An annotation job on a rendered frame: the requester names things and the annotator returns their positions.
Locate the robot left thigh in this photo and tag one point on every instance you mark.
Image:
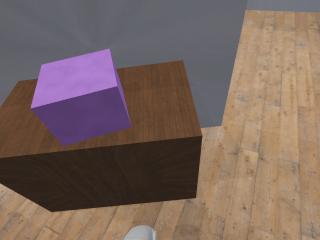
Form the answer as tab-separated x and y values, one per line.
141	232

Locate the pedestal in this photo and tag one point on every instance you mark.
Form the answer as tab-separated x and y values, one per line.
157	159

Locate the carton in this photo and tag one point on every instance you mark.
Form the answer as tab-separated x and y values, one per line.
81	97

